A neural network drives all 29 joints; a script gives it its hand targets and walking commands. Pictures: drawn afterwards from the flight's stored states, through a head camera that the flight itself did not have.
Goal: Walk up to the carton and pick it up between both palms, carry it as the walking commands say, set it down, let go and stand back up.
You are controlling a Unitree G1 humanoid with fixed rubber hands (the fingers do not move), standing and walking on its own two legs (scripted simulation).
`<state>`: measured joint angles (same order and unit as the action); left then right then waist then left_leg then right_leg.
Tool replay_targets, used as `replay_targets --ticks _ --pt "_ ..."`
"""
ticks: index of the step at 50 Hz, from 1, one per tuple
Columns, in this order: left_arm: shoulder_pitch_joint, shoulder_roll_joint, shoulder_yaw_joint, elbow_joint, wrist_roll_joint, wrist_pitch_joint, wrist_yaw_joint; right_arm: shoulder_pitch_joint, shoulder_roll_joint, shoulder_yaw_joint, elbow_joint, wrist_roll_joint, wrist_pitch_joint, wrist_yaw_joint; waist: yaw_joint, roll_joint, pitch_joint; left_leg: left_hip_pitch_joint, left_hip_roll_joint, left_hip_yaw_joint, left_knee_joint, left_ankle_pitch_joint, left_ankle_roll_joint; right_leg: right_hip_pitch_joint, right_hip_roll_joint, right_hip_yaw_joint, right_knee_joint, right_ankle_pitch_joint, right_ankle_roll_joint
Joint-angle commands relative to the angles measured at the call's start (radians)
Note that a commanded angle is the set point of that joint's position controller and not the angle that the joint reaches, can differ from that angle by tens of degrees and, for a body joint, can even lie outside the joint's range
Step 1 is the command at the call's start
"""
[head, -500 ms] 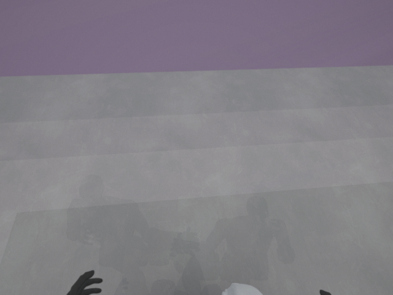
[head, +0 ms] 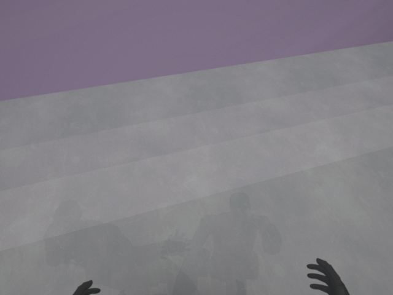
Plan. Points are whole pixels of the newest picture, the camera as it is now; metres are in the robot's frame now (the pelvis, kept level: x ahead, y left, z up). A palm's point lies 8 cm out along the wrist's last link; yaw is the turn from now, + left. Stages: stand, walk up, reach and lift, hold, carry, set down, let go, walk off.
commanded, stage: walk up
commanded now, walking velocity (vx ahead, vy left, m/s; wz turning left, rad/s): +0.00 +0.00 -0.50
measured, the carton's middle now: out of the picture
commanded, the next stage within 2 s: none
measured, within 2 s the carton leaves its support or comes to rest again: neither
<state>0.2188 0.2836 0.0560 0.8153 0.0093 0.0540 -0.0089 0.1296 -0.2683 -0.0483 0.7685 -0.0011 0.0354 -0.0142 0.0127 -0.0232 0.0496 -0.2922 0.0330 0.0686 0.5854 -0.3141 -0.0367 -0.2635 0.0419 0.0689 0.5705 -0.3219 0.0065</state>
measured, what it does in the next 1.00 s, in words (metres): steps on the spot, turning right: right foot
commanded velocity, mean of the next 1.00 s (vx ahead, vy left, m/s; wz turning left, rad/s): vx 0.00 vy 0.00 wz -0.50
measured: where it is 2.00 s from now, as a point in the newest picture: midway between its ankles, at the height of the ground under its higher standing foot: outside the picture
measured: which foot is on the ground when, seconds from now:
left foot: down 0.00-0.48, up 0.50-1.00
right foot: down 0.00-0.00, up 0.02-0.46, down 0.48-1.00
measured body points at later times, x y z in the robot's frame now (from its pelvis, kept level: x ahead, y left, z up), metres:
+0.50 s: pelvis -0.03 -0.01 +0.00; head +0.02 -0.05 +0.44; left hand +0.20 +0.18 -0.12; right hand -0.06 -0.29 -0.14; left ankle +0.00 +0.10 -0.73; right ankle -0.08 -0.09 -0.73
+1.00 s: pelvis -0.05 -0.02 +0.01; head +0.01 -0.03 +0.46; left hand +0.10 +0.21 -0.13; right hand +0.00 -0.34 -0.08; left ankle +0.03 +0.07 -0.71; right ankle -0.08 -0.09 -0.73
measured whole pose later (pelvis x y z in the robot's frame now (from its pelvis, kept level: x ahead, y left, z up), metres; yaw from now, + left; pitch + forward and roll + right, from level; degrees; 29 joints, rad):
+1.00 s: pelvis -0.05 -0.02 +0.01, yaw -31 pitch +0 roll +0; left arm 0.32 0.28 0.07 0.82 0.02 0.04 0.00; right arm 0.02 -0.26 -0.04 0.72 0.00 0.06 -0.01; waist 0.08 -0.05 0.11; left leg -0.35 0.02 0.04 0.65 -0.38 -0.05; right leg -0.22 0.11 0.08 0.43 -0.20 -0.07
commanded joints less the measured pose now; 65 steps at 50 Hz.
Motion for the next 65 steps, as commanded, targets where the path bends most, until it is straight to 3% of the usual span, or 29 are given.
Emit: replay_targets --ticks 1,2,4,5,7,11,14,16,19,21,22,23,24,26,29,32,34,42,45,47,48,49,50,51,52,53,56,59,65 --pt "-0.003 0.074 0.036 -0.104 -0.001 0.000 0.002 0.101 -0.180 -0.045 -0.048 -0.009 -0.019 -0.022 -0.027 0.154 -0.089 0.166 0.443 -0.233 -0.259 0.518 0.205 -0.290 -0.061 -0.029 0.586 -0.227 0.033" --pt "0.001 0.075 0.033 -0.083 -0.001 0.000 -0.007 0.059 -0.145 -0.035 -0.055 -0.006 -0.022 -0.019 -0.006 0.123 -0.071 0.151 0.398 -0.205 -0.261 0.468 0.189 -0.299 -0.070 -0.045 0.613 -0.163 0.032" --pt "-0.006 0.081 0.035 -0.074 0.002 0.005 -0.023 0.068 -0.134 -0.025 -0.041 -0.006 -0.040 -0.023 0.003 0.172 -0.076 0.145 0.316 -0.135 -0.262 0.498 0.142 -0.262 -0.058 -0.054 0.620 -0.087 0.033" --pt "-0.015 0.075 0.036 -0.083 0.002 0.012 -0.028 0.061 -0.147 -0.029 -0.040 -0.008 -0.041 -0.023 0.000 0.239 -0.086 0.165 0.306 -0.090 -0.261 0.512 0.142 -0.259 -0.057 -0.075 0.600 -0.066 0.038" --pt "-0.004 0.062 0.033 -0.072 -0.001 0.014 -0.033 0.064 -0.136 -0.029 -0.039 -0.011 -0.034 -0.014 -0.001 0.236 -0.088 0.140 0.279 -0.011 -0.258 0.420 0.145 -0.214 -0.058 -0.109 0.535 -0.035 0.046" --pt "-0.074 0.059 0.030 -0.083 0.006 0.020 -0.037 0.130 -0.136 -0.038 -0.016 -0.019 -0.034 -0.016 -0.031 0.215 -0.069 0.204 0.315 -0.005 -0.285 0.305 0.153 -0.250 -0.086 -0.122 0.444 -0.036 0.050" --pt "-0.130 0.046 0.018 -0.105 0.010 0.014 -0.040 0.163 -0.161 -0.056 -0.014 -0.031 -0.032 -0.011 -0.049 0.216 -0.059 0.209 0.349 0.005 -0.256 0.370 0.152 -0.210 -0.110 -0.133 0.275 -0.075 0.039" --pt "-0.104 0.035 0.011 -0.093 0.004 0.004 -0.041 0.182 -0.175 -0.063 0.001 -0.032 -0.033 -0.010 -0.051 0.255 -0.085 0.234 0.365 0.016 -0.212 0.550 0.140 -0.162 -0.097 -0.142 0.192 -0.109 0.037" --pt "-0.077 0.026 0.008 -0.074 0.002 -0.007 -0.035 0.191 -0.170 -0.073 -0.003 -0.034 -0.021 -0.005 -0.047 0.214 -0.113 0.258 0.364 0.037 -0.147 0.629 0.123 -0.118 -0.077 -0.181 0.105 -0.114 0.029" --pt "-0.019 0.032 0.010 -0.065 0.011 -0.021 -0.026 0.181 -0.157 -0.068 -0.018 -0.029 -0.013 -0.001 -0.014 0.151 -0.130 0.186 0.336 0.090 -0.052 0.524 0.084 -0.005 -0.080 -0.196 -0.067 0.025 0.008" --pt "0.022 0.070 0.022 -0.046 0.015 -0.032 -0.021 0.180 -0.138 -0.059 -0.025 -0.025 -0.011 0.005 0.002 0.048 -0.163 0.102 0.285 0.135 0.038 0.351 0.045 0.111 -0.135 -0.155 -0.178 0.199 -0.019" --pt "0.034 0.153 0.049 -0.055 0.025 -0.041 -0.014 0.175 -0.081 -0.037 -0.052 -0.018 -0.007 0.015 0.008 -0.231 -0.118 -0.100 0.161 0.194 0.230 -0.035 0.006 0.204 -0.311 0.087 -0.230 0.465 -0.073" --pt "0.057 0.218 0.067 -0.054 0.029 -0.038 -0.003 0.121 -0.023 -0.013 -0.080 -0.015 0.010 0.020 0.042 -0.357 -0.094 -0.287 0.074 0.106 0.385 -0.261 -0.035 0.244 -0.435 0.261 -0.190 0.732 -0.138" --pt "0.037 0.176 0.061 -0.055 0.010 -0.034 0.011 0.041 -0.074 -0.036 -0.093 -0.005 0.014 0.014 0.039 -0.255 -0.041 -0.306 0.074 0.014 0.536 -0.241 -0.059 0.168 -0.391 0.208 -0.179 0.842 -0.188" --pt "-0.046 0.117 0.048 -0.114 -0.008 -0.034 0.025 0.100 -0.088 -0.029 -0.074 -0.019 0.018 0.022 0.010 -0.180 -0.127 -0.281 0.065 0.014 0.596 -0.074 -0.063 0.234 -0.293 0.040 -0.138 0.819 -0.146" --pt "0.049 0.118 0.049 -0.085 0.002 -0.035 0.019 0.055 -0.089 -0.029 -0.098 -0.023 0.022 0.007 0.021 -0.097 -0.142 -0.298 0.059 -0.017 0.528 -0.044 -0.053 0.296 -0.276 0.108 -0.135 0.817 -0.138" --pt "0.114 0.124 0.047 -0.065 0.012 -0.039 0.020 0.005 -0.080 -0.033 -0.110 -0.024 0.024 0.008 0.041 -0.123 -0.108 -0.318 0.053 -0.013 0.486 -0.051 -0.047 0.298 -0.290 0.144 -0.158 0.902 -0.149" --pt "0.138 0.160 0.055 -0.065 0.009 -0.041 0.017 -0.073 -0.076 -0.023 -0.107 -0.008 0.022 0.011 0.042 -0.113 -0.076 -0.196 0.018 -0.024 0.236 -0.113 -0.026 0.221 -0.290 0.277 -0.222 0.748 -0.173" --pt "0.105 0.164 0.050 -0.064 0.013 -0.033 0.014 -0.060 -0.075 -0.021 -0.100 -0.005 0.015 0.004 0.018 -0.052 -0.088 -0.104 -0.008 -0.046 0.119 -0.124 -0.010 0.186 -0.265 0.313 -0.243 0.582 -0.170" --pt "0.043 0.178 0.057 -0.072 0.004 -0.027 0.010 -0.026 -0.073 -0.018 -0.080 0.006 0.011 -0.002 -0.014 -0.095 -0.090 0.021 -0.008 -0.028 -0.023 -0.027 -0.009 0.088 -0.223 0.278 -0.217 0.541 -0.143" --pt "0.026 0.173 0.049 -0.070 -0.004 -0.023 0.008 0.032 -0.076 -0.026 -0.065 0.007 0.010 -0.008 -0.047 -0.065 -0.114 0.162 -0.014 -0.026 -0.155 0.062 0.003 0.006 -0.187 0.257 -0.188 0.474 -0.113" --pt "0.014 0.136 0.038 -0.089 -0.001 -0.027 0.009 0.074 -0.110 -0.035 -0.040 0.005 -0.001 -0.017 -0.073 0.006 -0.129 0.292 0.058 -0.074 -0.214 0.109 0.021 -0.105 -0.138 0.182 -0.130 0.369 -0.074" --pt "0.044 0.089 0.022 -0.098 0.002 -0.027 0.006 0.094 -0.170 -0.047 -0.033 -0.005 -0.003 -0.025 -0.073 0.208 -0.169 0.355 0.243 -0.250 -0.286 0.120 0.077 -0.203 -0.058 0.083 0.024 0.126 -0.030" --pt "0.029 0.066 0.020 -0.110 0.013 -0.025 0.011 0.085 -0.218 -0.052 -0.044 -0.012 0.001 -0.029 -0.070 0.320 -0.128 0.317 0.407 -0.395 -0.337 0.247 0.162 -0.294 0.028 -0.003 0.216 -0.208 -0.005" --pt "0.081 0.064 0.031 -0.082 0.020 -0.013 0.005 0.019 -0.212 -0.051 -0.059 -0.007 0.007 -0.025 -0.015 0.249 -0.088 0.232 0.439 -0.327 -0.286 0.346 0.188 -0.287 -0.019 0.006 0.375 -0.228 0.018" --pt "0.133 0.066 0.029 -0.065 0.025 -0.010 0.002 -0.047 -0.160 -0.041 -0.075 -0.004 0.002 -0.024 0.022 0.232 -0.084 0.219 0.402 -0.223 -0.305 0.293 0.175 -0.254 -0.047 0.014 0.430 -0.160 0.016" --pt "0.101 0.096 0.042 -0.053 0.018 0.007 -0.021 -0.026 -0.134 -0.031 -0.064 -0.009 -0.008 -0.018 0.018 0.163 -0.028 0.055 0.332 -0.156 -0.347 0.094 0.158 -0.188 -0.067 -0.046 0.506 -0.073 0.039" --pt "0.032 0.092 0.040 -0.056 0.012 0.022 -0.030 -0.016 -0.136 -0.030 -0.059 -0.020 -0.011 -0.018 0.007 0.141 0.001 -0.003 0.315 -0.088 -0.335 0.108 0.152 -0.158 -0.075 -0.074 0.500 -0.075 0.050" --pt "-0.026 0.082 0.023 -0.070 0.006 0.014 -0.039 0.062 -0.177 -0.047 -0.024 -0.027 -0.011 -0.006 -0.030 0.197 -0.021 0.091 0.311 -0.046 -0.300 0.018 0.127 -0.125 -0.095 -0.091 0.223 -0.089 0.045"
